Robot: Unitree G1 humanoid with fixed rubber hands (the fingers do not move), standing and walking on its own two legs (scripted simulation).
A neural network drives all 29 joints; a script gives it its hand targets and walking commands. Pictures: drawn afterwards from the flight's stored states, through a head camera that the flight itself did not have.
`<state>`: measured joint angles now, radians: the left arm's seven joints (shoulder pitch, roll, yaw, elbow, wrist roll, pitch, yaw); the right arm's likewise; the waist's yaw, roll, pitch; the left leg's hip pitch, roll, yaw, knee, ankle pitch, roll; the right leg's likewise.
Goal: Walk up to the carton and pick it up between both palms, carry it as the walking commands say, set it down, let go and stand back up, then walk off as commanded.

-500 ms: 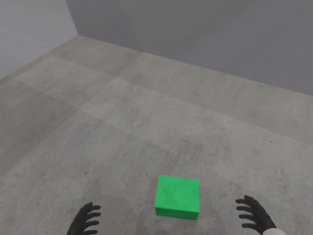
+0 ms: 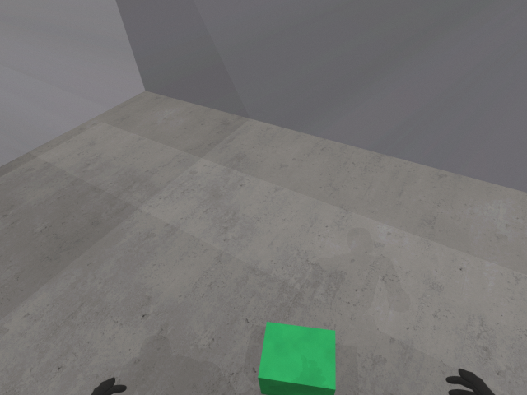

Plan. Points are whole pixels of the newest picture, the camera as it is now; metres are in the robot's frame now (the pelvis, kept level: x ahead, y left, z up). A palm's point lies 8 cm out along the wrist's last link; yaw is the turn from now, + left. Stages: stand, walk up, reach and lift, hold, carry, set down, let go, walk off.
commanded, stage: stand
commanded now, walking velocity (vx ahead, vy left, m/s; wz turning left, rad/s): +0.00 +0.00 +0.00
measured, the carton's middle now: (298, 362) +0.44 -0.05 -0.69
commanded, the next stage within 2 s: walk off in 1.48 s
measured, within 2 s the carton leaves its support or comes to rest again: neither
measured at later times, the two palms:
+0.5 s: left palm out of the picture +0.07 +0.30 -0.09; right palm out of the picture +0.06 -0.28 -0.10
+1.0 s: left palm out of the picture +0.04 +0.31 -0.10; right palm out of the picture +0.03 -0.28 -0.10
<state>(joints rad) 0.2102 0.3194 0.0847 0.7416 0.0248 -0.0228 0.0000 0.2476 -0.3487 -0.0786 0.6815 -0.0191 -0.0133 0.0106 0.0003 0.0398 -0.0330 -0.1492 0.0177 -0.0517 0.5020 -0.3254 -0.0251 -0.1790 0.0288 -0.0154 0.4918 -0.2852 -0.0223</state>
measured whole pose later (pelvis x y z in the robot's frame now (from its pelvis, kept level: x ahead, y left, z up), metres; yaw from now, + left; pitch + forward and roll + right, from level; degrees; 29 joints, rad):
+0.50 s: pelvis -0.02 +0.01 +0.00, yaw -1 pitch -3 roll +0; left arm 0.21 0.31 0.04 0.90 0.02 -0.03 0.01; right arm 0.25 -0.34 -0.04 0.83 0.00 -0.03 -0.01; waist -0.01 0.03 -0.01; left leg -0.12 0.00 -0.03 0.45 -0.27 -0.01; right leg -0.16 0.01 0.00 0.45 -0.23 -0.01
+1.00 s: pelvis -0.04 +0.01 +0.01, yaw -2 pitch -4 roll +0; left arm 0.21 0.33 0.03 0.98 0.01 -0.02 0.01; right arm 0.23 -0.35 -0.03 0.92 0.00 -0.03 -0.01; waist 0.00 0.02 0.01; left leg -0.13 0.00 -0.01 0.41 -0.22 -0.01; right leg -0.17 0.01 0.03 0.41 -0.17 0.00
